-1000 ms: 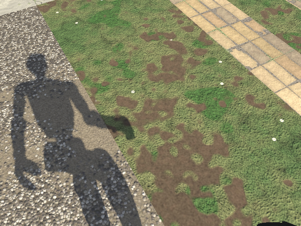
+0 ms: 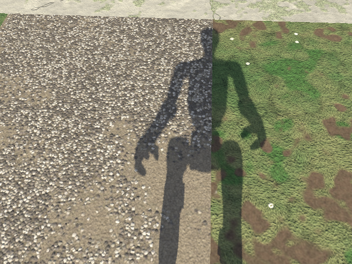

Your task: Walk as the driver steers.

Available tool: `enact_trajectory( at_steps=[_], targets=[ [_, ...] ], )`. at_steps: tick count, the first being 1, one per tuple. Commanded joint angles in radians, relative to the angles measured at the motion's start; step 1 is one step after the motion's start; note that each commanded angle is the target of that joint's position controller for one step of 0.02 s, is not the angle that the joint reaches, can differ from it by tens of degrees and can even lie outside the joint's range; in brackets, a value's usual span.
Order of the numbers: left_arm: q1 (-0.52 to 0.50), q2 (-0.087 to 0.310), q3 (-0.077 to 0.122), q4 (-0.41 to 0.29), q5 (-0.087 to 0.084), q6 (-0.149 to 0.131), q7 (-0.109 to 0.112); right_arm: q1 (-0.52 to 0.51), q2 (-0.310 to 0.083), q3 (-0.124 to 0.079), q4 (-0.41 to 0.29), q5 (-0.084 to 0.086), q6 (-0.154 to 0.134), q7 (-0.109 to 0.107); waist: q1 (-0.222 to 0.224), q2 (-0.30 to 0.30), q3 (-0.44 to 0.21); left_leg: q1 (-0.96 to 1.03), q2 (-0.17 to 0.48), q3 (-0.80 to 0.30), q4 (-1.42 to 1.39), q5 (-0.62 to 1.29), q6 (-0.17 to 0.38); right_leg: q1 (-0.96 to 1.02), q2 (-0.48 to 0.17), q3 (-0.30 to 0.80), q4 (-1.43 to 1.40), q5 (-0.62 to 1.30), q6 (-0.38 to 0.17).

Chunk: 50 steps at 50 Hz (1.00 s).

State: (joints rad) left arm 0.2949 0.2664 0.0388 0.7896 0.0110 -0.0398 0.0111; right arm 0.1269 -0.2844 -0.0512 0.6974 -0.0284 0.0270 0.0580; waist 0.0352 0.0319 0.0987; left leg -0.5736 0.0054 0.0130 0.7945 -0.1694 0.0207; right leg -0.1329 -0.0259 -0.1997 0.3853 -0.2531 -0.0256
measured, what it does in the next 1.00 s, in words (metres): steps on the spot, turning left: left foot, then right foot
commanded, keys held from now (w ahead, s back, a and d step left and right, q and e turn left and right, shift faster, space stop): q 0.22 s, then no key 0.50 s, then q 0.28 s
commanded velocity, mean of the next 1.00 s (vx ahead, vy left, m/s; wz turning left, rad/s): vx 0.03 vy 0.00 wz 0.34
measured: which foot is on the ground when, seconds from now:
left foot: up 0.00-0.08, down 0.10-0.86, up 0.88-0.96, down 0.98-1.00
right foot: down 0.00-0.12, up 0.14-0.54, down 0.56-0.98, up 1.00-1.00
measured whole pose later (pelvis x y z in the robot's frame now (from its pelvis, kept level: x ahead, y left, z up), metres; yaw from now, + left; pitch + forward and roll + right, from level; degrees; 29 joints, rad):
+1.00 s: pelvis +0.06 +0.00 -0.02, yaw +20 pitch -2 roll -1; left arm 0.18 0.30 0.06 0.79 0.02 0.06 0.03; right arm 0.24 -0.28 -0.06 0.85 -0.02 0.04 0.01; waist -0.02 -0.03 0.06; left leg -0.28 -0.07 -0.05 0.62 -0.30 0.06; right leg -0.24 -0.02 -0.11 0.63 -0.35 -0.03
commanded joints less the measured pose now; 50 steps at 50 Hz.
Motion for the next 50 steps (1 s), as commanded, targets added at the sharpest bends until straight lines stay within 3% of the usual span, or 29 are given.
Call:
enact_trajectory(
  at_steps=[1,3,4,5,6,7,8,9,10,12,15,20,23,25,27,28,29,30,32,34,36,38,39,40,43,46,48,49,50],
  targets=[
    [-0.031,0.159,0.041,-0.066,-0.004,-0.004,0.002,0.020,-0.047,-0.009,-0.068,-0.004,-0.003,0.004,-0.024,-0.168,-0.126,0.181,-0.013,0.045,-0.105,-0.006,0.017,-0.005,-0.244,0.053,-0.002,0.664,-0.104],
    [-0.017,0.173,0.048,-0.062,-0.008,0.013,0.007,0.019,-0.063,-0.017,-0.081,-0.010,-0.007,0.000,-0.020,-0.163,-0.126,0.208,-0.023,0.046,-0.178,-0.067,0.043,0.023,-0.260,0.053,0.089,0.632,-0.090],
    [-0.018,0.175,0.049,-0.060,-0.011,0.023,0.009,0.063,-0.065,-0.021,-0.070,-0.018,-0.017,-0.006,-0.045,-0.128,-0.151,0.278,-0.043,0.052,-0.259,-0.036,0.061,0.016,-0.245,0.031,0.203,0.613,-0.071],
    [0.023,0.173,0.050,-0.054,-0.006,0.028,0.007,0.140,-0.098,-0.033,-0.049,-0.029,-0.031,-0.021,-0.078,-0.029,-0.207,0.411,-0.028,-0.016,-0.354,0.120,0.093,-0.041,-0.202,0.006,0.386,0.506,-0.025],
    [0.076,0.113,0.034,-0.095,0.013,0.039,0.002,0.189,-0.217,-0.058,-0.063,-0.025,-0.040,-0.038,-0.063,0.193,-0.281,0.585,0.259,-0.360,-0.345,0.574,0.170,-0.245,-0.116,-0.027,0.670,-0.081,0.029],
    [0.047,0.108,0.030,-0.135,0.009,0.065,0.005,0.224,-0.270,-0.082,-0.067,0.032,-0.023,-0.044,-0.093,0.248,-0.381,0.654,0.384,-0.609,-0.391,0.691,0.361,-0.416,0.046,0.103,0.848,-0.457,0.060],
    [0.002,0.130,0.032,-0.124,0.020,0.080,0.009,0.227,-0.227,-0.075,-0.062,0.047,-0.013,-0.046,-0.105,0.086,-0.337,0.631,0.343,-0.518,-0.408,0.574,0.350,-0.454,-0.009,0.199,0.888,-0.402,0.066],
    [-0.048,0.115,0.029,-0.133,0.006,0.081,0.010,0.172,-0.186,-0.061,-0.060,0.037,-0.006,-0.054,-0.087,0.071,-0.234,0.532,0.291,-0.442,-0.433,0.469,0.322,-0.468,-0.019,0.210,0.869,-0.321,0.062],
    [-0.066,0.110,0.028,-0.125,0.005,0.079,0.013,0.110,-0.145,-0.049,-0.058,0.025,0.001,-0.060,-0.051,0.043,-0.158,0.448,0.218,-0.382,-0.460,0.367,0.267,-0.457,-0.039,0.226,0.797,-0.246,0.061],
    [-0.019,0.121,0.032,-0.102,0.022,0.090,0.012,0.049,-0.106,-0.037,-0.069,0.021,0.002,-0.066,-0.014,0.070,-0.158,0.375,0.149,-0.315,-0.474,0.336,0.221,-0.378,-0.030,0.212,0.745,-0.179,0.063],
    [-0.003,0.096,0.029,-0.089,0.010,0.102,0.005,0.067,-0.115,-0.038,-0.054,0.013,-0.011,-0.057,-0.014,0.042,-0.200,0.356,0.142,-0.301,-0.484,0.317,0.219,-0.325,-0.011,0.208,0.684,-0.166,0.063],
    [-0.064,0.082,0.024,-0.097,0.008,0.109,0.006,0.087,-0.110,-0.036,-0.026,0.000,-0.004,-0.053,-0.051,0.092,-0.166,0.320,0.136,-0.347,-0.542,-0.036,0.209,-0.277,0.003,0.207,0.499,-0.158,0.045],
    [-0.062,0.077,0.022,-0.091,0.002,0.101,0.009,0.083,-0.109,-0.034,-0.009,-0.006,0.001,-0.050,-0.057,0.098,-0.149,0.292,0.139,-0.373,-0.536,-0.096,0.198,-0.203,0.030,0.192,0.386,-0.179,0.022],
    [-0.031,0.068,0.019,-0.079,-0.003,0.093,0.014,0.080,-0.106,-0.031,0.006,-0.002,0.004,-0.053,-0.046,0.088,-0.140,0.281,0.143,-0.395,-0.519,-0.082,0.184,-0.137,0.044,0.181,0.266,-0.160,0.001],
    [0.033,0.048,0.011,-0.054,0.003,0.077,0.020,0.079,-0.090,-0.022,0.024,0.014,0.008,-0.064,-0.010,0.049,-0.127,0.210,0.111,-0.387,-0.480,-0.108,0.126,0.010,0.045,0.180,0.012,-0.032,-0.031],
    [0.017,0.082,0.011,-0.065,0.018,0.064,0.025,0.102,-0.047,-0.010,0.027,0.018,0.004,-0.068,-0.028,-0.048,-0.118,0.169,0.060,-0.348,-0.414,-0.163,0.070,0.035,-0.073,0.320,-0.099,-0.070,-0.052],
    [-0.041,0.157,0.021,-0.091,0.025,0.054,0.023,0.111,-0.018,-0.004,0.024,0.031,-0.001,-0.068,-0.058,-0.183,-0.100,0.138,-0.080,-0.196,-0.315,-0.186,0.025,-0.030,-0.253,0.544,-0.186,-0.122,-0.118],
    [-0.083,0.141,0.018,-0.085,0.021,0.049,0.017,0.062,-0.060,-0.015,0.029,0.012,-0.002,-0.067,-0.041,-0.208,-0.050,0.238,-0.098,-0.130,-0.210,-0.229,0.014,-0.200,-0.308,0.574,-0.215,-0.100,-0.168],
    [-0.154,0.083,-0.002,-0.084,0.011,0.036,0.017,0.086,-0.044,-0.014,0.058,0.011,-0.003,-0.054,-0.081,-0.178,-0.042,0.329,-0.073,-0.119,-0.179,-0.154,0.013,-0.219,-0.219,0.458,-0.181,-0.003,-0.137],
    [-0.140,0.095,-0.002,-0.067,0.003,0.030,0.021,0.099,-0.030,-0.008,0.080,0.006,-0.006,-0.052,-0.077,-0.197,-0.068,0.340,-0.066,-0.097,-0.258,-0.096,0.008,-0.111,-0.158,0.377,-0.101,0.213,-0.106],
    [-0.083,0.108,0.003,-0.043,-0.001,0.029,0.020,0.091,-0.021,0.004,0.102,0.009,-0.014,-0.061,-0.055,-0.154,-0.114,0.389,-0.046,-0.108,-0.399,0.029,-0.002,-0.015,-0.136,0.342,-0.022,0.395,-0.085],
    [-0.032,0.146,0.023,-0.039,0.000,0.033,0.022,0.076,-0.088,-0.008,0.105,0.011,-0.020,-0.072,-0.012,-0.115,-0.149,0.414,0.005,-0.162,-0.359,0.205,-0.008,0.020,-0.117,0.324,0.019,0.364,-0.060],
    [-0.005,0.140,0.027,-0.035,-0.010,0.037,0.022,0.065,-0.097,-0.014,0.113,0.028,-0.017,-0.074,0.009,-0.075,-0.146,0.380,-0.008,-0.171,-0.305,0.212,0.002,0.015,-0.093,0.307,-0.001,0.315,-0.056],
    [-0.025,0.151,0.032,-0.028,-0.007,0.046,0.028,0.067,-0.077,-0.013,0.113,0.036,-0.013,-0.071,-0.013,-0.093,-0.130,0.331,-0.027,-0.167,-0.289,0.158,0.003,0.021,-0.104,0.298,-0.003,0.245,-0.067],
    [-0.049,0.169,0.050,-0.035,0.005,0.077,0.032,0.083,-0.076,-0.017,0.115,0.021,-0.001,-0.065,-0.019,-0.122,-0.082,0.255,-0.057,-0.119,-0.184,0.011,0.012,-0.026,-0.191,0.335,-0.032,0.122,-0.128],
    [-0.119,0.152,0.048,-0.057,0.011,0.084,0.031,0.104,-0.062,-0.020,0.108,0.007,0.008,-0.050,-0.044,-0.154,-0.058,0.255,-0.043,-0.068,-0.040,-0.245,0.042,-0.121,-0.294,0.373,-0.030,0.183,-0.197],
    [-0.163,0.155,0.047,-0.062,0.015,0.083,0.028,0.129,-0.047,-0.016,0.107,0.011,0.003,-0.045,-0.070,-0.113,-0.057,0.324,-0.033,-0.061,-0.168,-0.185,0.062,-0.155,-0.255,0.299,0.046,0.211,-0.148],
    [-0.160,0.157,0.050,-0.060,0.018,0.085,0.026,0.131,-0.070,-0.020,0.103,0.007,-0.005,-0.044,-0.070,-0.063,-0.057,0.360,-0.014,-0.138,-0.298,-0.075,0.077,-0.174,-0.197,0.239,0.143,0.146,-0.091],
    [-0.140,0.131,0.047,-0.091,0.011,0.090,0.019,0.127,-0.198,-0.050,0.087,-0.001,-0.013,-0.051,-0.035,0.174,-0.058,0.362,0.163,-0.475,-0.462,0.113,0.140,-0.260,-0.033,0.099,0.377,-0.029,-0.007]
  ],
)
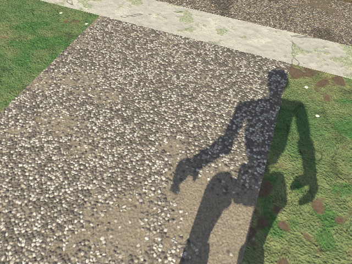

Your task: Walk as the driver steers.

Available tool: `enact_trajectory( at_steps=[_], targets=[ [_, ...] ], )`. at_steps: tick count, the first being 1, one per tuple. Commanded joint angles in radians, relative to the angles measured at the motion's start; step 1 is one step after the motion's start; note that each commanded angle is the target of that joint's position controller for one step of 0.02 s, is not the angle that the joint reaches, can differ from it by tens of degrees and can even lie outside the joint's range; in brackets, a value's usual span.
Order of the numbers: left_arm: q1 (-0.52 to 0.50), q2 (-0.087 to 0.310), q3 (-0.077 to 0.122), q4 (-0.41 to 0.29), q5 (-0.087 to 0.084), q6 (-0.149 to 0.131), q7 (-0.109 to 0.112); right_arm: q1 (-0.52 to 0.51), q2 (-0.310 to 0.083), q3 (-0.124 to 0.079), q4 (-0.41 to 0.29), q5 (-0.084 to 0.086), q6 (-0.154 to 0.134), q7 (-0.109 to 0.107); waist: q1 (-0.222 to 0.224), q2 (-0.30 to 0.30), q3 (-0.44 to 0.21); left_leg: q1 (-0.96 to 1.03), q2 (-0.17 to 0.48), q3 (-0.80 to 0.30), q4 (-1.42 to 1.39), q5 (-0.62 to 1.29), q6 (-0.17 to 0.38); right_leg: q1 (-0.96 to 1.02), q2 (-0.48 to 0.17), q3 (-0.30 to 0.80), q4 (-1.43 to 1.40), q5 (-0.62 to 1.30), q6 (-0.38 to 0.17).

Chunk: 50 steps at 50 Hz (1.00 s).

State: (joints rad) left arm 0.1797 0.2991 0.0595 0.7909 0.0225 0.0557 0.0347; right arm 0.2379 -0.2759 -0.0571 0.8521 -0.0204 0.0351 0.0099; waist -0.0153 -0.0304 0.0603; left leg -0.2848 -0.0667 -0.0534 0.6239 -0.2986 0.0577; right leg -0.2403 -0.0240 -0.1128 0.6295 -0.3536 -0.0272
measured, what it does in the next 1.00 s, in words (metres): walks ahead, turning left: right foot, then left foot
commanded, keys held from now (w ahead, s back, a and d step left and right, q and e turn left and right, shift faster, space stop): q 0.04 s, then w+q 0.80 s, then w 0.16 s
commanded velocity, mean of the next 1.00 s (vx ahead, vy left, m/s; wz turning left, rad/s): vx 0.36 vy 0.00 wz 0.53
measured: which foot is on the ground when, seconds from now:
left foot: down 0.00-0.38, up 0.40-0.84, down 0.86-1.00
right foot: up 0.00-0.38, down 0.40-0.88, up 0.90-1.00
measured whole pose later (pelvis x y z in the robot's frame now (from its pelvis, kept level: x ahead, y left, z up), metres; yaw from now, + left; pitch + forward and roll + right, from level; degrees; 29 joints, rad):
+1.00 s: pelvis +0.29 +0.12 +0.01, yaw +33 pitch +1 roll +1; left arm 0.35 0.24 0.02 0.85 0.02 -0.06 -0.01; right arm 0.14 -0.27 -0.04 0.80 -0.02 -0.02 0.02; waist 0.06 -0.01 0.09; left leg -0.31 -0.12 0.06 0.49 -0.19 0.12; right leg -0.37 -0.09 -0.03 1.21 -0.34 -0.02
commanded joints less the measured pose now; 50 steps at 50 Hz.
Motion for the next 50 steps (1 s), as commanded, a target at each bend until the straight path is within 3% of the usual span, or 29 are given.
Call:
enact_trajectory(
  at_steps=[1,2,3,4,5,7,11,15,17,18,19,20,21,22,23,24,26,32,38,40,41,42,43,44,45,46,47,48,50],
  targets=[
    [-0.087,0.089,0.022,-0.128,-0.013,0.003,0.001,0.087,-0.250,-0.058,-0.057,-0.005,-0.024,-0.002,-0.039,0.321,-0.033,0.119,0.362,-0.651,-0.353,0.464,0.222,-0.271,0.108,0.065,0.309,-0.305,0.017],
    [-0.043,0.080,0.015,-0.107,-0.013,0.008,0.001,0.083,-0.228,-0.054,-0.055,0.001,-0.027,-0.005,-0.011,0.198,-0.062,0.145,0.356,-0.578,-0.330,0.473,0.245,-0.274,0.067,0.167,0.422,-0.289,0.013],
    [-0.027,0.086,0.016,-0.093,-0.011,0.004,-0.009,0.059,-0.208,-0.055,-0.054,0.008,-0.021,-0.013,0.004,0.130,-0.076,0.148,0.298,-0.492,-0.335,0.242,0.226,-0.278,0.045,0.176,0.444,-0.211,0.009],
    [-0.041,0.099,0.020,-0.098,-0.004,-0.007,-0.019,0.025,-0.184,-0.049,-0.057,0.008,-0.012,-0.018,0.017,0.119,-0.062,0.147,0.239,-0.452,-0.373,-0.020,0.185,-0.298,0.019,0.180,0.399,-0.137,0.006],
    [-0.055,0.110,0.022,-0.100,0.011,-0.016,-0.028,0.008,-0.160,-0.044,-0.061,0.011,-0.008,-0.021,0.010,0.152,-0.054,0.157,0.203,-0.440,-0.409,-0.168,0.170,-0.305,0.012,0.170,0.367,-0.087,0.014],
    [-0.061,0.106,0.019,-0.094,0.016,-0.025,-0.041,0.031,-0.150,-0.042,-0.058,0.009,-0.010,-0.015,-0.010,0.170,-0.053,0.182,0.177,-0.431,-0.439,-0.210,0.179,-0.306,0.022,0.148,0.326,-0.052,0.038],
    [-0.106,0.082,0.009,-0.113,0.010,-0.047,-0.044,0.103,-0.184,-0.058,-0.027,0.004,-0.027,-0.009,-0.042,0.139,-0.045,0.210,0.187,-0.462,-0.432,-0.207,0.205,-0.311,0.031,0.146,0.190,-0.050,0.058],
    [-0.109,0.084,0.004,-0.126,-0.001,-0.066,-0.040,0.078,-0.196,-0.066,-0.037,-0.003,-0.035,0.000,-0.035,0.165,-0.040,0.107,0.170,-0.498,-0.407,-0.254,0.201,-0.199,0.054,0.148,0.060,-0.065,0.045],
    [-0.040,0.078,0.001,-0.111,-0.013,-0.075,-0.031,0.011,-0.196,-0.069,-0.059,-0.003,-0.036,0.006,0.016,0.158,-0.037,-0.031,0.138,-0.496,-0.378,-0.261,0.170,-0.017,0.072,0.144,-0.064,-0.030,0.028],
    [0.049,0.067,0.001,-0.082,-0.017,-0.080,-0.021,-0.043,-0.190,-0.068,-0.076,-0.001,-0.034,0.005,0.078,0.130,-0.033,-0.146,0.096,-0.470,-0.329,-0.282,0.135,0.151,0.077,0.129,-0.188,0.062,0.018],
    [0.139,0.096,0.011,-0.054,-0.014,-0.087,-0.005,-0.062,-0.162,-0.063,-0.085,0.000,-0.038,0.000,0.126,0.067,-0.038,-0.286,0.036,-0.417,-0.225,-0.334,0.087,0.326,0.054,0.147,-0.248,0.065,0.015],
    [0.224,0.183,0.027,-0.044,-0.001,-0.097,0.009,-0.048,-0.085,-0.043,-0.101,0.006,-0.049,-0.003,0.148,-0.115,-0.076,-0.395,-0.060,-0.258,0.052,-0.365,0.034,0.424,-0.167,0.382,-0.376,-0.188,-0.008],
    [0.207,0.292,0.047,-0.059,0.014,-0.096,0.015,-0.063,-0.048,-0.028,-0.136,0.006,-0.058,-0.003,0.123,-0.211,-0.071,-0.520,-0.141,-0.140,0.271,-0.283,0.008,0.380,-0.382,0.777,-0.531,-0.503,-0.083],
    [0.136,0.256,0.047,-0.060,0.019,-0.093,0.012,-0.076,-0.109,-0.034,-0.144,-0.015,-0.060,0.001,0.059,-0.120,0.019,-0.536,-0.014,-0.133,0.378,-0.169,0.008,0.253,-0.403,0.793,-0.539,-0.543,-0.130],
    [0.092,0.178,0.029,-0.071,0.007,-0.099,0.003,-0.066,-0.136,-0.042,-0.123,-0.020,-0.062,0.015,0.035,-0.057,0.056,-0.512,0.018,-0.126,0.402,-0.096,0.002,0.198,-0.345,0.689,-0.529,-0.477,-0.126],
    [0.063,0.137,0.018,-0.077,0.002,-0.106,-0.007,-0.028,-0.133,-0.043,-0.099,-0.019,-0.061,0.030,0.013,-0.054,0.058,-0.478,0.033,-0.108,0.407,-0.039,-0.014,0.185,-0.279,0.558,-0.528,-0.358,-0.105],
    [0.089,0.106,0.009,-0.066,0.003,-0.122,-0.010,-0.021,-0.117,-0.039,-0.084,-0.026,-0.053,0.054,0.021,-0.094,0.037,-0.454,0.049,-0.062,0.468,0.051,-0.031,0.183,-0.212,0.376,-0.529,-0.125,-0.093],
    [0.233,0.077,0.010,0.000,0.002,-0.145,-0.034,-0.194,-0.070,-0.013,-0.147,-0.019,-0.043,0.076,0.073,-0.062,0.044,-0.545,0.074,-0.008,0.398,0.167,-0.044,0.266,-0.201,0.157,-0.496,0.311,-0.100],
    [0.288,0.097,0.010,0.057,-0.001,-0.143,-0.022,-0.368,-0.027,0.025,-0.221,-0.023,-0.047,0.096,0.099,-0.079,0.062,-0.380,0.074,0.158,0.051,0.176,0.004,0.292,-0.210,0.005,-0.451,0.619,-0.083],
    [0.295,0.120,0.011,0.076,-0.003,-0.134,-0.014,-0.321,-0.043,0.022,-0.213,-0.027,-0.047,0.084,0.062,-0.097,0.017,-0.246,0.013,0.207,-0.010,0.110,0.051,0.324,-0.218,-0.048,-0.328,0.977,-0.069],
    [0.299,0.138,0.013,0.084,-0.003,-0.128,-0.009,-0.254,-0.060,0.015,-0.196,-0.029,-0.049,0.075,0.026,-0.107,-0.035,-0.153,-0.026,0.222,-0.022,0.070,0.079,0.339,-0.224,-0.067,-0.208,1.152,-0.066],
    [0.302,0.149,0.013,0.087,-0.004,-0.121,-0.005,-0.131,-0.089,0.001,-0.163,-0.030,-0.056,0.065,-0.027,-0.109,-0.113,0.003,-0.054,0.209,-0.052,0.060,0.112,0.306,-0.234,-0.079,-0.041,1.192,-0.063],
    [0.294,0.146,0.008,0.084,-0.007,-0.118,-0.006,0.041,-0.122,-0.018,-0.106,-0.038,-0.063,0.050,-0.104,-0.079,-0.202,0.251,-0.050,0.158,-0.122,0.092,0.149,0.177,-0.223,-0.095,0.179,1.062,-0.048],
    [0.323,0.070,-0.013,0.044,-0.015,-0.121,-0.022,0.145,-0.206,-0.044,-0.088,-0.048,-0.060,0.029,-0.116,0.076,-0.322,0.567,0.204,-0.174,-0.158,-0.114,0.225,-0.138,-0.169,-0.094,0.501,0.501,-0.017],
    [0.315,0.046,-0.016,-0.016,-0.023,-0.126,-0.035,0.140,-0.260,-0.056,-0.108,-0.015,-0.052,0.019,-0.077,0.219,-0.438,0.717,0.468,-0.699,-0.272,-0.030,0.339,-0.406,0.009,-0.004,0.797,-0.187,0.018],
    [0.182,0.130,0.007,-0.029,-0.016,-0.128,-0.032,0.152,-0.226,-0.052,-0.091,-0.004,-0.043,0.005,-0.119,0.062,-0.348,0.653,0.420,-0.574,-0.303,0.127,0.308,-0.488,-0.029,0.121,0.818,-0.067,0.007],
    [0.147,0.097,-0.006,-0.044,-0.026,-0.140,-0.036,0.096,-0.187,-0.042,-0.073,0.005,-0.050,-0.004,-0.079,0.063,-0.213,0.507,0.384,-0.411,-0.314,0.275,0.288,-0.484,-0.072,0.126,0.746,0.010,-0.003],
    [0.162,0.084,-0.009,-0.025,-0.020,-0.143,-0.039,0.055,-0.136,-0.028,-0.064,0.004,-0.061,-0.006,-0.031,0.023,-0.129,0.365,0.330,-0.315,-0.336,0.393,0.247,-0.423,-0.102,0.127,0.646,0.030,-0.005],
    [0.227,0.061,-0.013,0.009,0.013,-0.110,-0.048,-0.002,-0.092,-0.009,-0.056,0.005,-0.081,-0.008,0.043,0.034,-0.081,0.206,0.251,-0.191,-0.380,0.470,0.208,-0.300,-0.122,0.130,0.547,0.029,0.008]
  ],
)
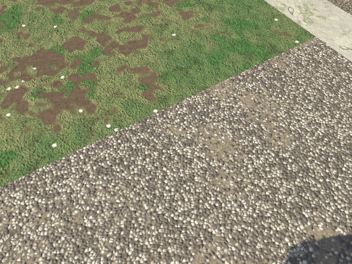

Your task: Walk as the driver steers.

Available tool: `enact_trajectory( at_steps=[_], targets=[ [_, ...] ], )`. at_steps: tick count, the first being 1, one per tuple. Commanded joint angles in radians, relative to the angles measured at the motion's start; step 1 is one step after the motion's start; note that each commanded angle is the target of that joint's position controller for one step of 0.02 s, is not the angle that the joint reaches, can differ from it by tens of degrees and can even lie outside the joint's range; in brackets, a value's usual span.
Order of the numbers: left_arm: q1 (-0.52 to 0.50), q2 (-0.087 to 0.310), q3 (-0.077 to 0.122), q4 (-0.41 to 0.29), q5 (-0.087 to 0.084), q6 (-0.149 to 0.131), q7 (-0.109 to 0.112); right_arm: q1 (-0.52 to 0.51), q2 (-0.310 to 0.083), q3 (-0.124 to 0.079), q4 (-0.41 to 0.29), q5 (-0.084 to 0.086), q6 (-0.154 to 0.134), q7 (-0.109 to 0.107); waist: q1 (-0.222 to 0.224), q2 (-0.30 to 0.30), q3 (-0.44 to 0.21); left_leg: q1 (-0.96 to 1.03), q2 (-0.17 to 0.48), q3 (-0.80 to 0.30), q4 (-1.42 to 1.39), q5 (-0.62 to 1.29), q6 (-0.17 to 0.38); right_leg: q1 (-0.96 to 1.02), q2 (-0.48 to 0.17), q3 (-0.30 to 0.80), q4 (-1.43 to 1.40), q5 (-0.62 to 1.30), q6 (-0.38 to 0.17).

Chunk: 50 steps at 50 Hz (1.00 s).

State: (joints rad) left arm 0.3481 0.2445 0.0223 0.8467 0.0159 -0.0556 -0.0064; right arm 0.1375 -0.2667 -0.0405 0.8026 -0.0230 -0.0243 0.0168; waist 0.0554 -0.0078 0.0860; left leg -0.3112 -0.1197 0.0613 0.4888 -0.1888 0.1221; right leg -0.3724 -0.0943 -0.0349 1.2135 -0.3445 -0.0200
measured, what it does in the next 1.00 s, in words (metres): walks ahead, turning right: right foot, then left foot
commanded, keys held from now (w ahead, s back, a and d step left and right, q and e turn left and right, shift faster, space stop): w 0.04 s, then w+e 0.96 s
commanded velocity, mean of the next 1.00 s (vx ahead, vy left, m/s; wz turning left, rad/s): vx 0.50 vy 0.00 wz -0.36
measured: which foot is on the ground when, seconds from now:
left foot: down 0.00-0.40, up 0.42-0.88, down 0.90-1.00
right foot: up 0.00-0.40, down 0.42-0.90, up 0.92-1.00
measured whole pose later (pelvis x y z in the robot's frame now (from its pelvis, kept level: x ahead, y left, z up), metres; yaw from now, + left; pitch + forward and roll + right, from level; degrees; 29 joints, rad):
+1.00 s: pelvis +0.59 -0.06 +0.00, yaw -27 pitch +1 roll +0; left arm 0.37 0.31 0.07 0.83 0.01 -0.03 -0.01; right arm 0.11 -0.27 -0.01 0.72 -0.04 -0.07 -0.01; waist 0.07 -0.02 0.03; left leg -0.39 -0.02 0.02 0.54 -0.18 0.03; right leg -0.28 0.10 0.10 1.06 -0.44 -0.08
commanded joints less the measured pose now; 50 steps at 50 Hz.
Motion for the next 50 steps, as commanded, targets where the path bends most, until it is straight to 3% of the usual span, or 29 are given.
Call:
enact_trajectory(
  at_steps=[1,3,8,11,14,17,19,20,21,22,23,24,25,26,27,30,35,40,42,44,45,46,47,48,49,50],
  targets=[
    [0.072,0.107,0.025,-0.039,0.027,0.017,-0.013,0.104,-0.094,-0.021,0.001,0.010,-0.034,-0.012,-0.017,0.024,-0.104,0.199,0.288,-0.284,-0.265,0.379,0.142,-0.143,-0.048,0.042,-0.064,0.023,0.007],
    [0.055,0.093,0.027,-0.039,0.026,0.032,-0.025,0.127,-0.107,-0.023,0.026,0.017,-0.049,-0.007,-0.010,0.038,-0.076,0.172,0.268,-0.236,-0.314,0.369,0.137,-0.169,-0.045,0.021,-0.114,0.076,0.017],
    [-0.141,0.087,0.029,-0.089,0.006,0.033,-0.033,0.198,-0.100,-0.016,0.074,0.010,-0.064,-0.005,-0.063,0.050,0.000,0.212,0.241,-0.123,-0.375,0.394,0.064,-0.293,-0.031,0.020,-0.300,0.290,0.012],
    [-0.215,0.069,0.021,-0.108,0.000,0.025,-0.036,0.232,-0.096,-0.008,0.099,0.005,-0.073,-0.013,-0.088,0.054,0.011,0.274,0.256,-0.063,-0.376,0.474,0.031,-0.291,0.017,0.022,-0.423,0.373,-0.009],
    [-0.298,0.060,0.012,-0.137,0.006,0.021,-0.040,0.272,-0.089,0.002,0.130,0.001,-0.073,-0.029,-0.111,0.041,0.029,0.371,0.285,-0.024,-0.365,0.577,0.013,-0.295,0.049,-0.028,-0.533,0.379,-0.039],
    [-0.271,0.071,0.014,-0.137,0.012,0.018,-0.037,0.267,-0.118,0.003,0.144,-0.008,-0.071,-0.048,-0.078,0.069,-0.019,0.461,0.307,0.022,-0.223,0.969,-0.019,-0.184,0.124,-0.095,-0.599,0.259,-0.089],
    [-0.106,0.108,0.029,-0.089,0.016,0.015,-0.029,0.248,-0.156,-0.006,0.141,-0.018,-0.058,-0.061,0.000,0.103,-0.112,0.483,0.323,0.040,0.032,1.181,-0.034,-0.028,0.180,-0.107,-0.621,0.155,-0.130],
    [0.039,0.135,0.043,-0.043,0.022,0.006,-0.024,0.229,-0.172,-0.011,0.130,-0.016,-0.051,-0.060,0.067,0.096,-0.183,0.414,0.312,0.058,0.242,1.085,-0.036,0.146,0.190,-0.079,-0.698,0.171,-0.161],
    [0.183,0.203,0.069,-0.012,0.037,0.006,-0.012,0.203,-0.159,-0.004,0.095,-0.009,-0.056,-0.057,0.135,0.022,-0.274,0.208,0.266,0.087,0.549,0.745,-0.041,0.390,0.044,0.116,-0.735,0.131,-0.228],
    [0.144,0.314,0.098,-0.022,0.034,0.016,-0.002,0.286,-0.045,0.014,0.051,0.000,-0.067,-0.030,0.025,-0.239,-0.332,-0.269,0.026,0.052,0.939,-0.281,-0.093,0.690,-0.243,0.669,-0.773,0.239,-0.417],
    [0.118,0.273,0.097,-0.019,-0.018,0.022,-0.011,0.201,-0.118,0.002,0.041,-0.017,-0.078,-0.023,0.054,-0.073,-0.341,-0.389,0.056,-0.147,1.005,-0.283,-0.073,0.683,-0.231,0.771,-0.870,0.204,-0.433],
    [0.040,0.238,0.089,-0.033,-0.018,0.025,-0.008,0.139,-0.118,0.005,0.008,-0.004,-0.093,-0.016,0.022,-0.040,-0.192,-0.428,0.119,-0.158,0.943,-0.175,-0.072,0.539,-0.215,0.626,-0.909,0.205,-0.395],
    [-0.002,0.178,0.076,-0.037,-0.012,0.027,-0.009,0.126,-0.120,0.007,0.003,-0.003,-0.099,-0.015,-0.010,0.041,-0.112,-0.392,0.156,-0.138,0.857,-0.125,-0.076,0.408,-0.178,0.535,-0.941,0.281,-0.353],
    [-0.029,0.150,0.067,-0.038,-0.011,0.023,-0.006,0.119,-0.112,0.007,0.003,-0.011,-0.088,-0.016,-0.041,0.064,-0.063,-0.345,0.177,-0.132,0.792,-0.118,-0.090,0.305,-0.130,0.460,-0.955,0.367,-0.319],
    [-0.042,0.130,0.060,-0.035,-0.013,0.018,-0.003,0.135,-0.101,0.011,-0.003,-0.023,-0.066,-0.015,-0.070,0.050,-0.059,-0.288,0.188,-0.127,0.741,-0.118,-0.111,0.235,-0.088,0.400,-0.973,0.426,-0.299],
    [-0.014,0.171,0.070,-0.025,-0.016,-0.005,-0.004,0.127,-0.064,0.020,-0.026,-0.031,-0.023,-0.009,-0.086,0.004,-0.071,-0.251,0.193,-0.087,0.608,-0.093,-0.153,0.158,-0.028,0.315,-0.991,0.520,-0.286],
    [0.062,0.185,0.079,-0.017,-0.021,0.002,0.000,-0.083,-0.056,0.029,-0.107,-0.022,-0.020,0.001,-0.013,-0.047,-0.050,-0.295,0.181,-0.057,0.312,0.129,-0.186,0.183,0.034,0.297,-0.983,0.499,-0.210],
    [0.127,0.198,0.087,-0.018,-0.003,0.011,0.009,-0.209,-0.071,0.036,-0.161,-0.008,-0.036,0.003,0.043,-0.066,-0.064,-0.292,0.137,-0.066,0.150,0.153,-0.168,0.315,0.004,0.368,-0.900,0.586,-0.189],
    [0.090,0.211,0.091,-0.037,0.003,0.011,0.017,-0.173,-0.096,0.030,-0.162,-0.005,-0.045,0.001,0.010,-0.076,-0.070,-0.197,0.124,-0.089,0.072,0.102,-0.145,0.314,-0.016,0.409,-0.858,0.592,-0.165],
    [0.028,0.229,0.094,-0.057,0.004,0.004,0.014,-0.003,-0.140,0.011,-0.114,-0.003,-0.058,-0.012,-0.075,-0.069,-0.132,0.053,0.085,-0.083,-0.003,0.035,-0.111,0.259,0.012,0.415,-0.718,0.681,-0.128],
    [0.018,0.208,0.087,-0.060,-0.007,-0.005,0.004,0.127,-0.179,-0.005,-0.087,-0.014,-0.073,-0.025,-0.143,-0.004,-0.210,0.251,0.150,-0.135,-0.056,0.033,-0.076,0.191,0.076,0.361,-0.525,0.628,-0.102],
    [0.037,0.121,0.062,-0.092,-0.017,-0.017,0.001,0.292,-0.252,-0.023,-0.086,-0.035,-0.076,-0.043,-0.189,0.123,-0.370,0.474,0.415,-0.394,-0.084,-0.189,-0.027,0.077,0.135,0.258,-0.246,0.293,-0.084],
    [0.157,0.082,0.053,-0.125,-0.033,-0.010,-0.002,0.238,-0.322,-0.044,-0.088,-0.035,-0.053,-0.046,-0.092,0.356,-0.418,0.599,0.590,-0.853,-0.221,-0.269,0.090,-0.212,0.259,0.155,-0.048,-0.250,-0.061],
    [0.120,0.168,0.061,-0.079,0.000,0.012,0.009,0.174,-0.216,-0.033,-0.100,-0.022,-0.041,-0.040,-0.083,0.138,-0.274,0.480,0.551,-0.798,-0.216,-0.393,0.085,-0.300,0.148,0.155,0.036,-0.162,-0.067],
    [0.040,0.174,0.065,-0.085,0.007,0.016,-0.002,0.123,-0.133,-0.013,-0.111,-0.013,-0.042,-0.035,-0.089,0.043,-0.164,0.356,0.490,-0.621,-0.229,-0.319,0.060,-0.285,0.119,0.145,0.013,-0.060,-0.062],
    [0.011,0.152,0.062,-0.093,0.006,0.019,-0.011,0.099,-0.103,-0.005,-0.105,-0.017,-0.044,-0.031,-0.072,0.037,-0.112,0.276,0.442,-0.483,-0.253,-0.158,0.040,-0.261,0.090,0.133,-0.020,-0.010,-0.050]
  ],
)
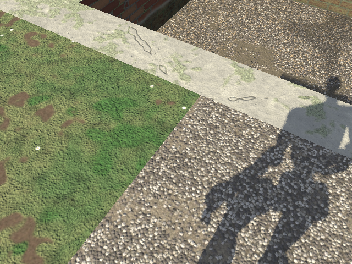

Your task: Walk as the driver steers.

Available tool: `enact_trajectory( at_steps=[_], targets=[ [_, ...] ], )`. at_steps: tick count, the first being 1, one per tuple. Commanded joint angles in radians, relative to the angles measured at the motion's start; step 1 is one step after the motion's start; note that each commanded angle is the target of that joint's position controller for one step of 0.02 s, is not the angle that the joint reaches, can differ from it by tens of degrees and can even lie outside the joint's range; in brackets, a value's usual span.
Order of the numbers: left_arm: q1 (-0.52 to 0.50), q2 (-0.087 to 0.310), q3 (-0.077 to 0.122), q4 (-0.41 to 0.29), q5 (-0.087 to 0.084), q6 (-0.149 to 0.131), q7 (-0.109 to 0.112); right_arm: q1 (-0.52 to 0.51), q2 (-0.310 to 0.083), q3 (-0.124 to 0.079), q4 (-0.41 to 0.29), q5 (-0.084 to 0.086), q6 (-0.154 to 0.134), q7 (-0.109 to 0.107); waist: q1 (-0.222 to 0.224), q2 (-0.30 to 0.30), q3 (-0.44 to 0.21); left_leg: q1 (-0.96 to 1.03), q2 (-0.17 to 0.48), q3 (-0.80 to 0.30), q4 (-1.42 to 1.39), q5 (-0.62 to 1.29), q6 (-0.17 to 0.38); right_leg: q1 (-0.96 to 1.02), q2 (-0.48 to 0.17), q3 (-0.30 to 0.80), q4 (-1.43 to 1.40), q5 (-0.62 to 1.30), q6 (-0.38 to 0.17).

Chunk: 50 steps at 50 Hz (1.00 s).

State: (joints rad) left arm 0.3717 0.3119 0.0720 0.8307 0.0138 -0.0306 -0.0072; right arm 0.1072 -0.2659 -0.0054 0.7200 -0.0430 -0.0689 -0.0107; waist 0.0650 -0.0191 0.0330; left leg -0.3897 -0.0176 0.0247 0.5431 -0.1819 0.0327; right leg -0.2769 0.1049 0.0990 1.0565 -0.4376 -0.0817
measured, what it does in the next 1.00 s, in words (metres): walks ahead, turning right: right foot, then left foot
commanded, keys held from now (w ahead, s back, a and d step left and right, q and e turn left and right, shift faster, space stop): w+e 1.00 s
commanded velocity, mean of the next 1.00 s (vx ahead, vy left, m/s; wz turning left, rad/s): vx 0.50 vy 0.00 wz -0.60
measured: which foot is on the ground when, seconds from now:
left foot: down 0.00-0.42, up 0.44-0.94, down 0.96-1.00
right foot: up 0.00-0.40, down 0.42-0.96, up 0.98-1.00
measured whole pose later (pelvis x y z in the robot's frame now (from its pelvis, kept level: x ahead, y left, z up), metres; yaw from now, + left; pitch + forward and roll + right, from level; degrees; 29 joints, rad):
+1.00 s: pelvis +0.53 -0.14 -0.01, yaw -36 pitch +2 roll +0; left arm 0.44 0.31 0.07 0.82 0.00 -0.04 0.00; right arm 0.05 -0.26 -0.01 0.65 -0.05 -0.06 0.00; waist 0.09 -0.01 0.03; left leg -0.47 -0.01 0.01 0.58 -0.15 0.03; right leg -0.12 0.15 0.20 0.80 -0.48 -0.09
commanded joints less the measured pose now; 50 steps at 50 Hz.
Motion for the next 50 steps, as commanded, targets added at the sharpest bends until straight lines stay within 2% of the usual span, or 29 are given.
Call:
enact_trajectory(
  at_steps=[1,3,5,10,13,15,17,19,20,21,22,23,24,25,26,27,28,29,31,33,36,42,44,45,46,47,48,49,50],
  targets=[
    [-0.031,0.075,0.012,-0.080,0.020,0.003,-0.019,0.141,-0.095,-0.037,-0.010,0.006,-0.005,-0.005,-0.077,0.090,-0.035,0.310,0.302,-0.345,-0.320,-0.055,0.114,-0.339,-0.132,-0.010,0.111,0.099,0.021],
    [-0.028,0.057,0.008,-0.086,0.024,0.023,-0.035,0.169,-0.094,-0.039,0.014,0.017,-0.023,-0.001,-0.062,0.133,-0.034,0.276,0.270,-0.231,-0.338,0.099,0.106,-0.316,-0.141,-0.027,0.106,0.126,0.035],
    [-0.075,0.044,0.004,-0.112,0.023,0.032,-0.044,0.190,-0.101,-0.045,0.028,0.026,-0.038,0.006,-0.058,0.124,-0.030,0.287,0.277,-0.163,-0.361,0.188,0.120,-0.362,-0.151,-0.033,0.099,0.167,0.044],
    [-0.236,0.018,-0.012,-0.175,0.021,0.033,-0.061,0.227,-0.105,-0.054,0.060,0.023,-0.036,0.010,-0.077,0.109,0.012,0.311,0.252,0.004,-0.392,0.285,0.119,-0.442,-0.168,-0.076,-0.067,0.325,0.065],
    [-0.336,-0.005,-0.028,-0.210,0.019,0.026,-0.074,0.248,-0.120,-0.060,0.076,0.024,-0.033,0.009,-0.101,0.110,0.032,0.316,0.243,0.083,-0.387,0.307,0.101,-0.376,-0.166,-0.130,-0.257,0.408,0.047],
    [-0.383,-0.003,-0.031,-0.231,0.023,0.025,-0.079,0.276,-0.137,-0.066,0.090,0.024,-0.028,0.005,-0.114,0.106,0.043,0.360,0.263,0.108,-0.371,0.345,0.091,-0.349,-0.159,-0.168,-0.337,0.379,0.024],
    [-0.403,0.005,-0.030,-0.245,0.028,0.025,-0.077,0.303,-0.151,-0.070,0.107,0.022,-0.016,-0.001,-0.117,0.105,0.044,0.422,0.279,0.139,-0.316,0.465,0.078,-0.321,-0.135,-0.202,-0.394,0.311,-0.007],
    [-0.357,0.020,-0.021,-0.238,0.034,0.025,-0.066,0.312,-0.181,-0.076,0.118,0.018,-0.002,-0.009,-0.088,0.123,0.000,0.468,0.286,0.180,-0.166,0.780,0.063,-0.221,-0.071,-0.242,-0.429,0.200,-0.048],
    [-0.275,0.036,-0.012,-0.217,0.037,0.020,-0.059,0.316,-0.197,-0.079,0.121,0.018,0.008,-0.011,-0.051,0.124,-0.052,0.474,0.285,0.195,-0.023,0.887,0.060,-0.125,-0.030,-0.248,-0.456,0.163,-0.074],
    [-0.120,0.058,0.005,-0.168,0.044,0.011,-0.048,0.308,-0.201,-0.078,0.114,0.023,0.016,-0.013,0.020,0.092,-0.140,0.399,0.268,0.219,0.193,0.827,0.042,0.078,0.003,-0.235,-0.531,0.196,-0.105],
    [0.039,0.137,0.034,-0.126,0.051,0.008,-0.029,0.316,-0.169,-0.068,0.083,0.017,0.015,-0.010,0.078,-0.009,-0.254,0.184,0.243,0.221,0.488,0.486,0.012,0.343,-0.146,-0.019,-0.568,0.084,-0.153],
    [-0.009,0.257,0.060,-0.150,0.031,0.014,-0.017,0.339,-0.057,-0.046,0.004,0.016,0.011,0.013,-0.007,-0.247,-0.318,-0.259,0.042,0.161,0.821,-0.384,-0.050,0.606,-0.434,0.526,-0.656,0.101,-0.287],
    [0.045,0.237,0.062,-0.160,0.002,0.023,-0.010,0.204,-0.147,-0.063,-0.019,0.007,0.004,0.013,0.077,-0.082,-0.332,-0.364,0.033,-0.038,0.889,-0.334,-0.047,0.605,-0.444,0.634,-0.744,0.193,-0.305],
    [-0.001,0.203,0.053,-0.136,0.000,0.024,0.000,0.154,-0.131,-0.058,-0.038,0.025,-0.006,0.017,0.039,-0.045,-0.189,-0.407,0.087,-0.054,0.850,-0.217,-0.037,0.501,-0.418,0.458,-0.744,0.319,-0.285],
    [-0.037,0.148,0.039,-0.128,-0.004,0.018,0.003,0.168,-0.119,-0.051,-0.026,0.025,-0.015,0.013,-0.008,0.006,-0.098,-0.349,0.118,-0.046,0.751,-0.158,-0.036,0.355,-0.371,0.355,-0.753,0.464,-0.248],
    [-0.079,0.121,0.030,-0.130,-0.006,0.011,0.005,0.180,-0.116,-0.051,-0.016,0.014,-0.007,0.012,-0.050,0.022,-0.060,-0.283,0.138,-0.051,0.686,-0.151,-0.042,0.256,-0.316,0.279,-0.765,0.547,-0.217],
    [-0.111,0.097,0.021,-0.136,-0.010,0.005,0.006,0.213,-0.112,-0.050,-0.009,-0.001,0.011,0.014,-0.084,0.009,-0.060,-0.217,0.144,-0.054,0.649,-0.153,-0.054,0.186,-0.277,0.227,-0.783,0.595,-0.206],
    [-0.114,0.088,0.017,-0.137,-0.012,-0.005,0.002,0.228,-0.108,-0.051,-0.006,-0.008,0.029,0.018,-0.098,0.000,-0.070,-0.181,0.141,-0.050,0.623,-0.158,-0.064,0.150,-0.261,0.204,-0.792,0.634,-0.207],
    [-0.087,0.103,0.022,-0.121,-0.012,-0.019,-0.002,0.211,-0.089,-0.048,-0.014,-0.009,0.049,0.024,-0.102,0.003,-0.065,-0.186,0.132,-0.034,0.563,-0.123,-0.079,0.112,-0.231,0.179,-0.814,0.633,-0.210],
    [-0.049,0.117,0.027,-0.109,-0.010,-0.022,-0.002,0.138,-0.078,-0.046,-0.037,-0.007,0.054,0.027,-0.082,-0.005,-0.035,-0.232,0.129,-0.028,0.486,-0.046,-0.090,0.099,-0.214,0.185,-0.841,0.563,-0.200],
    [0.015,0.114,0.028,-0.090,-0.012,-0.022,-0.001,0.010,-0.076,-0.043,-0.073,-0.004,0.052,0.028,-0.036,-0.025,-0.001,-0.294,0.118,-0.034,0.339,0.072,-0.096,0.137,-0.200,0.205,-0.845,0.517,-0.175],
    [0.113,0.131,0.034,-0.066,-0.001,-0.021,0.012,-0.165,-0.077,-0.031,-0.133,0.010,0.032,0.037,0.030,-0.041,0.007,-0.282,0.054,-0.037,0.126,0.135,-0.077,0.254,-0.216,0.261,-0.758,0.644,-0.153],
    [0.096,0.144,0.037,-0.070,0.002,-0.020,0.019,-0.150,-0.092,-0.033,-0.138,0.014,0.023,0.035,0.010,-0.053,0.006,-0.193,0.036,-0.050,0.058,0.102,-0.058,0.253,-0.227,0.293,-0.722,0.675,-0.127],
    [0.065,0.152,0.038,-0.077,0.003,-0.020,0.021,-0.103,-0.103,-0.037,-0.127,0.016,0.019,0.031,-0.019,-0.061,-0.001,-0.097,0.021,-0.049,0.019,0.069,-0.044,0.221,-0.225,0.298,-0.697,0.700,-0.106],
    [0.033,0.161,0.039,-0.084,0.004,-0.022,0.019,-0.021,-0.123,-0.046,-0.102,0.017,0.015,0.023,-0.059,-0.064,-0.029,0.040,-0.007,-0.038,-0.006,0.024,-0.028,0.182,-0.209,0.297,-0.632,0.781,-0.084],
    [0.014,0.160,0.037,-0.083,-0.002,-0.028,0.011,0.103,-0.147,-0.058,-0.067,0.014,0.004,0.011,-0.124,-0.025,-0.090,0.220,-0.011,-0.033,-0.068,0.037,-0.005,0.141,-0.157,0.262,-0.482,0.819,-0.059],
    [0.015,0.113,0.023,-0.098,-0.013,-0.037,0.001,0.249,-0.207,-0.075,-0.052,-0.003,-0.007,-0.006,-0.186,0.058,-0.211,0.450,0.143,-0.181,-0.106,-0.095,0.040,0.036,-0.091,0.199,-0.236,0.661,-0.031],
    [0.108,0.010,0.001,-0.130,-0.041,-0.037,0.004,0.315,-0.300,-0.095,-0.060,-0.025,-0.001,-0.016,-0.153,0.269,-0.350,0.715,0.441,-0.611,-0.178,-0.221,0.141,-0.247,0.058,0.065,0.068,0.015,0.009],
    [0.118,0.085,0.005,-0.121,-0.005,-0.027,0.011,0.264,-0.263,-0.096,-0.057,-0.004,0.013,-0.012,-0.116,0.254,-0.324,0.637,0.470,-0.821,-0.256,-0.332,0.184,-0.364,0.008,0.036,0.184,-0.094,0.003]
  ],
)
